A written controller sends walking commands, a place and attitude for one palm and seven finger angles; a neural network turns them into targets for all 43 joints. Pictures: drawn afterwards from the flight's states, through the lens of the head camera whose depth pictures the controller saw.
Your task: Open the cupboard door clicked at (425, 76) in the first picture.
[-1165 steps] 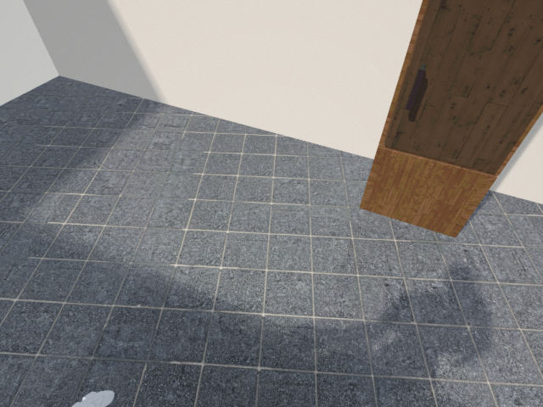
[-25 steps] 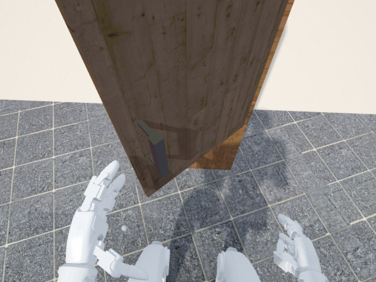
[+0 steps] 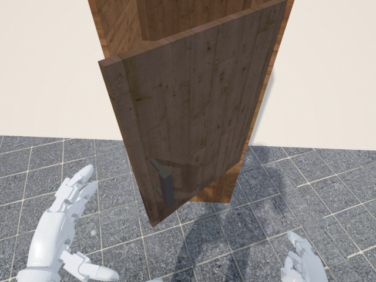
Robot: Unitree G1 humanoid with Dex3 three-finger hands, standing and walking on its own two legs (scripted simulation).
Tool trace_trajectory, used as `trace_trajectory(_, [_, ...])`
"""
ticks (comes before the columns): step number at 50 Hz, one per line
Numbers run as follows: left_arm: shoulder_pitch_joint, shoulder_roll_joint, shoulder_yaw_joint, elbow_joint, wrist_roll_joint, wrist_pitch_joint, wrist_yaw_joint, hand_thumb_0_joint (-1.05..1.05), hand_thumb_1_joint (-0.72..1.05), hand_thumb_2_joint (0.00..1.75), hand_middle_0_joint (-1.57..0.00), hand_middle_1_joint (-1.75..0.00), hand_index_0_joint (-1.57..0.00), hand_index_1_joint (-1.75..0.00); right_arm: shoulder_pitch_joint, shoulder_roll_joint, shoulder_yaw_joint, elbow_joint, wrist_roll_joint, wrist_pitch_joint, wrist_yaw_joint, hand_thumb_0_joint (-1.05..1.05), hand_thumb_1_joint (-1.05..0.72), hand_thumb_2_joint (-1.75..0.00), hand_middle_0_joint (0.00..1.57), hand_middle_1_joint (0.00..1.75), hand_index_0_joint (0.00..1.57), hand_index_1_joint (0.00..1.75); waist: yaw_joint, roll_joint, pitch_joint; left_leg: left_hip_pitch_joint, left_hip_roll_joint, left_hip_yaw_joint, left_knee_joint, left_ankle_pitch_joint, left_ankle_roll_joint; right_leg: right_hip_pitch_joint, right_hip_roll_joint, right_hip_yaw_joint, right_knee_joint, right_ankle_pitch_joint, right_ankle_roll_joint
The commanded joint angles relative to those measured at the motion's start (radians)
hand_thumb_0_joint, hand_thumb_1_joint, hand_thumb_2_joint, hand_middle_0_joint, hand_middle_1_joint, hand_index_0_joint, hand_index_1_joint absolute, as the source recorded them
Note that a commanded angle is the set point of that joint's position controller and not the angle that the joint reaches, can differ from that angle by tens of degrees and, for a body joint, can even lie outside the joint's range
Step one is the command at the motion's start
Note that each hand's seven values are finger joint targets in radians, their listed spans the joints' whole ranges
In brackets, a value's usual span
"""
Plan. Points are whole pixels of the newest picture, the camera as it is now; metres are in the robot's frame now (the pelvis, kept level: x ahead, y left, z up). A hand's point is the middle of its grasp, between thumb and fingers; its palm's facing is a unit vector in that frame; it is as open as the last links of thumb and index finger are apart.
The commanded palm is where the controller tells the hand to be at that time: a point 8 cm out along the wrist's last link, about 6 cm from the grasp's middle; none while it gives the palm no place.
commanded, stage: draw the hand back to the body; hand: left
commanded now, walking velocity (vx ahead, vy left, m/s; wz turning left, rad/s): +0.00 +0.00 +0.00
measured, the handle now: (162, 184) +0.34 +0.09 -0.01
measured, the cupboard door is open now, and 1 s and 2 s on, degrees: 42 42 42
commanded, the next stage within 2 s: step back with the hand held close in 1.02 s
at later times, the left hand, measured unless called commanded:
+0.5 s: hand (17, 186) +0.22 +0.26 +0.19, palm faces +0.37 -0.84 -0.39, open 10.8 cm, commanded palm +0.17 +0.31 +0.21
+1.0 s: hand out of the picture +0.20 +0.26 +0.22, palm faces +0.44 -0.81 -0.38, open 7.5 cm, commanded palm +0.15 +0.30 +0.24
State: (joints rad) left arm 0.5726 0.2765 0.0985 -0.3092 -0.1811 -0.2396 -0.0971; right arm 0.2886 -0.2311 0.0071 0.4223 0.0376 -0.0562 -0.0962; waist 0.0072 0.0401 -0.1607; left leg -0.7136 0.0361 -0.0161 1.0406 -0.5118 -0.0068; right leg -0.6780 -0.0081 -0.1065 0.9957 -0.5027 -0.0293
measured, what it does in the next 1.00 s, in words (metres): rises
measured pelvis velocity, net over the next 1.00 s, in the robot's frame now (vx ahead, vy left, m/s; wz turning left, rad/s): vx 0.01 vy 0.01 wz -0.02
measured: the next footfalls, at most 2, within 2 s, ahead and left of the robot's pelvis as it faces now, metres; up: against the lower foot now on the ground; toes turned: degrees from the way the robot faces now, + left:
none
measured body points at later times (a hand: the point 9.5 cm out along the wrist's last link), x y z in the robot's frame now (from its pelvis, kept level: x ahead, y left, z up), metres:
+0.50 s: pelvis +0.03 +0.03 +0.06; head +0.01 +0.01 +0.51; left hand +0.19 +0.30 +0.21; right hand +0.21 -0.19 -0.02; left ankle +0.00 +0.12 -0.67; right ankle +0.00 -0.10 -0.67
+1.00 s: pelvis +0.01 +0.01 +0.07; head -0.02 -0.01 +0.52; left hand +0.17 +0.30 +0.24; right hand +0.19 -0.22 -0.01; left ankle +0.00 +0.12 -0.67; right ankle +0.00 -0.10 -0.67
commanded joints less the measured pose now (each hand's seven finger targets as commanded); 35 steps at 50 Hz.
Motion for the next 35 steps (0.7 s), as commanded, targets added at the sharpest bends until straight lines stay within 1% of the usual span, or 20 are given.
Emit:
trace_trajectory(1, [0.099, 0.094, 0.053, -0.252, 0.099, 0.099, 0.166, 0.00, -0.18, 0.43, -0.16, -0.30, -0.16, -0.30, -0.088, -0.066, -0.017, -0.168, -0.002, -0.030, -0.030, 0.00, -0.90, -0.90, 0.20, 0.30, 0.20, 0.30, 0.017, 0.039, -0.039, 0.170, -0.032, 0.013, -0.263, 0.287, 0.034, 0.179, -0.012, 0.074, -0.275, 0.265, 0.010])
trace_trajectory(2, [0.087, 0.120, 0.070, -0.275, 0.109, 0.121, 0.184, 0.00, -0.15, 0.45, -0.16, -0.30, -0.16, -0.30, -0.085, -0.073, -0.017, -0.163, -0.001, -0.024, -0.031, 0.00, -0.90, -0.90, 0.20, 0.30, 0.20, 0.30, 0.020, 0.054, -0.040, 0.195, -0.028, 0.012, -0.274, 0.311, 0.035, 0.194, -0.010, 0.066, -0.282, 0.287, 0.010])
trace_trajectory(3, [0.072, 0.131, 0.072, -0.296, 0.117, 0.135, 0.198, 0.00, -0.12, 0.47, -0.16, -0.30, -0.16, -0.30, -0.087, -0.076, -0.013, -0.159, -0.003, -0.023, -0.032, 0.00, -0.90, -0.90, 0.20, 0.30, 0.20, 0.30, 0.015, 0.047, -0.039, 0.223, -0.026, 0.009, -0.289, 0.327, 0.035, 0.208, -0.009, 0.060, -0.293, 0.302, 0.011])
trace_trajectory(4, [0.061, 0.138, 0.077, -0.307, 0.122, 0.146, 0.211, 0.00, -0.08, 0.48, -0.16, -0.30, -0.16, -0.30, -0.090, -0.078, -0.009, -0.156, -0.006, -0.025, -0.033, 0.00, -0.90, -0.90, 0.20, 0.30, 0.20, 0.30, 0.014, 0.033, -0.035, 0.243, -0.024, 0.006, -0.307, 0.332, 0.036, 0.228, -0.008, 0.055, -0.308, 0.304, 0.012])
trace_trajectory(5, [0.049, 0.155, 0.094, -0.304, 0.125, 0.156, 0.224, 0.00, -0.05, 0.50, -0.17, -0.30, -0.17, -0.30, -0.097, -0.080, -0.006, -0.147, -0.009, -0.029, -0.036, 0.00, -0.90, -0.90, 0.20, 0.30, 0.20, 0.30, 0.016, -0.016, -0.030, 0.255, -0.024, 0.001, -0.321, 0.351, 0.040, 0.255, -0.006, 0.053, -0.326, 0.326, 0.011])
trace_trajectory(6, [0.047, 0.156, 0.098, -0.299, 0.131, 0.164, 0.232, 0.00, -0.01, 0.51, -0.17, -0.30, -0.17, -0.30, -0.099, -0.084, -0.006, -0.144, -0.009, -0.031, -0.040, 0.00, -0.90, -0.90, 0.20, 0.30, 0.20, 0.30, 0.014, -0.034, -0.028, 0.281, -0.020, 0.003, -0.338, 0.354, 0.040, 0.265, -0.006, 0.052, -0.339, 0.327, 0.016])
trace_trajectory(9, [0.000, 0.172, 0.126, -0.291, 0.138, 0.176, 0.253, 0.00, 0.09, 0.55, -0.17, -0.30, -0.17, -0.30, -0.106, -0.088, 0.000, -0.125, -0.012, -0.044, -0.046, 0.00, -0.90, -0.90, 0.20, 0.30, 0.20, 0.30, 0.016, -0.053, -0.002, 0.334, -0.020, 0.004, -0.387, 0.345, 0.042, 0.305, -0.009, 0.049, -0.381, 0.322, 0.018])
trace_trajectory(14, [-0.061, 0.184, 0.161, -0.309, 0.142, 0.178, 0.263, 0.00, 0.27, 0.63, -0.18, -0.30, -0.18, -0.30, -0.122, -0.090, 0.013, -0.085, -0.015, -0.072, -0.039, 0.00, -0.90, -0.90, 0.20, 0.30, 0.20, 0.30, 0.027, 0.009, 0.031, 0.419, -0.018, -0.003, -0.468, 0.385, 0.036, 0.374, -0.009, 0.043, -0.436, 0.339, 0.013])
trace_trajectory(15, [-0.072, 0.198, 0.175, -0.320, 0.143, 0.177, 0.264, 0.00, 0.31, 0.64, -0.18, -0.30, -0.18, -0.30, -0.135, -0.095, 0.013, -0.078, -0.016, -0.080, -0.037, 0.00, -0.90, -0.90, 0.20, 0.30, 0.20, 0.30, 0.034, 0.026, 0.027, 0.434, -0.017, -0.006, -0.479, 0.412, 0.034, 0.399, -0.009, 0.046, -0.448, 0.355, 0.010])
trace_trajectory(16, [-0.077, 0.192, 0.173, -0.336, 0.142, 0.175, 0.263, 0.00, 0.34, 0.66, -0.18, -0.30, -0.18, -0.30, -0.135, -0.091, 0.016, -0.073, -0.017, -0.088, -0.033, 0.00, -0.90, -0.90, 0.20, 0.30, 0.20, 0.30, 0.034, 0.028, 0.036, 0.448, -0.016, -0.009, -0.492, 0.441, 0.032, 0.409, -0.009, 0.043, -0.452, 0.373, 0.011])
trace_trajectory(17, [-0.080, 0.197, 0.186, -0.344, 0.143, 0.171, 0.263, 0.00, 0.37, 0.68, -0.18, -0.30, -0.18, -0.30, -0.133, -0.091, 0.017, -0.064, -0.020, -0.094, -0.029, 0.00, -0.90, -0.90, 0.20, 0.30, 0.20, 0.30, 0.037, 0.039, 0.024, 0.469, -0.014, -0.012, -0.505, 0.475, 0.029, 0.430, -0.009, 0.040, -0.459, 0.388, 0.011])
trace_trajectory(18, [-0.082, 0.197, 0.191, -0.348, 0.144, 0.170, 0.261, 0.00, 0.41, 0.69, -0.18, -0.30, -0.18, -0.30, -0.137, -0.090, 0.016, -0.058, -0.019, -0.100, -0.025, 0.00, -0.90, -0.90, 0.20, 0.30, 0.20, 0.30, 0.039, 0.049, 0.039, 0.484, -0.010, -0.014, -0.518, 0.506, 0.025, 0.437, -0.007, 0.040, -0.467, 0.399, 0.012])
trace_trajectory(24, [-0.106, 0.229, 0.279, -0.349, 0.133, 0.157, 0.252, 0.00, 0.62, 0.78, -0.19, -0.30, -0.19, -0.30, -0.160, -0.092, 0.011, -0.022, -0.027, -0.116, -0.005, 0.00, -0.90, -0.90, 0.20, 0.30, 0.20, 0.30, 0.053, 0.035, 0.065, 0.543, 0.000, -0.008, -0.581, 0.608, 0.009, 0.521, -0.001, 0.038, -0.524, 0.467, 0.009])
trace_trajectory(25, [-0.104, 0.241, 0.301, -0.325, 0.132, 0.158, 0.251, 0.00, 0.65, 0.80, -0.19, -0.30, -0.19, -0.30, -0.169, -0.093, 0.009, -0.012, -0.028, -0.115, -0.004, 0.00, -0.90, -0.90, 0.20, 0.30, 0.20, 0.30, 0.060, 0.024, 0.074, 0.546, 0.002, -0.008, -0.591, 0.627, 0.007, 0.539, 0.000, 0.037, -0.534, 0.483, 0.007])
trace_trajectory(26, [-0.124, 0.231, 0.300, -0.341, 0.127, 0.154, 0.246, 0.00, 0.69, 0.81, -0.19, -0.30, -0.19, -0.30, -0.173, -0.093, 0.010, -0.012, -0.028, -0.114, 0.002, 0.00, -0.90, -0.90, 0.20, 0.30, 0.20, 0.30, 0.055, 0.041, 0.083, 0.554, 0.003, -0.007, -0.602, 0.631, 0.004, 0.543, 0.000, 0.039, -0.541, 0.482, 0.009])
trace_trajectory(27, [-0.141, 0.242, 0.319, -0.343, 0.126, 0.151, 0.245, 0.00, 0.73, 0.82, -0.19, -0.30, -0.19, -0.30, -0.175, -0.094, 0.007, -0.007, -0.029, -0.112, 0.004, 0.00, -0.90, -0.90, 0.20, 0.30, 0.20, 0.30, 0.058, 0.048, 0.081, 0.566, 0.005, -0.007, -0.612, 0.628, 0.002, 0.547, 0.002, 0.041, -0.551, 0.476, 0.009])
trace_trajectory(29, [-0.162, 0.248, 0.342, -0.339, 0.122, 0.141, 0.243, 0.00, 0.80, 0.86, -0.20, -0.30, -0.20, -0.30, -0.182, -0.093, 0.003, 0.002, -0.031, -0.112, 0.007, 0.00, -0.90, -0.90, 0.20, 0.30, 0.20, 0.30, 0.057, 0.035, 0.090, 0.578, 0.005, 0.001, -0.627, 0.603, 0.004, 0.555, 0.005, 0.042, -0.571, 0.471, 0.009])
trace_trajectory(32, [-0.204, 0.275, 0.386, -0.347, 0.117, 0.129, 0.243, 0.00, 0.90, 0.90, -0.20, -0.30, -0.20, -0.30, -0.197, -0.095, -0.001, 0.014, -0.033, -0.112, 0.010, 0.00, -0.90, -0.90, 0.20, 0.30, 0.20, 0.30, 0.062, 0.055, 0.083, 0.593, 0.000, 0.007, -0.645, 0.587, 0.007, 0.582, 0.004, 0.048, -0.591, 0.479, 0.007])
trace_trajectory(33, [-0.180, 0.236, 0.358, -0.309, 0.118, 0.129, 0.238, 0.00, 0.90, 0.90, -0.20, -0.30, -0.20, -0.30, -0.195, -0.094, -0.001, 0.022, -0.034, -0.111, 0.012, 0.00, -0.90, -0.90, 0.20, 0.30, 0.20, 0.30, 0.058, 0.048, 0.102, 0.594, 0.000, 0.009, -0.651, 0.586, 0.007, 0.574, 0.006, 0.045, -0.595, 0.472, 0.009])
trace_trajectory(35, [-0.146, 0.197, 0.324, -0.268, 0.117, 0.135, 0.228, 0.00, 0.90, 0.90, -0.20, -0.30, -0.20, -0.30, -0.200, -0.100, -0.007, 0.026, -0.035, -0.108, 0.019, 0.00, -0.90, -0.90, 0.20, 0.30, 0.20, 0.30, 0.059, 0.042, 0.122, 0.597, 0.002, 0.012, -0.661, 0.588, 0.010, 0.579, 0.004, 0.045, -0.613, 0.476, 0.009])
